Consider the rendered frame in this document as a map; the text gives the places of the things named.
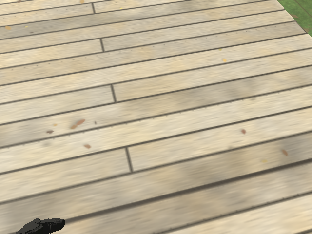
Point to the robot left hand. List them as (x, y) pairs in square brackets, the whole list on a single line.
[(43, 226)]

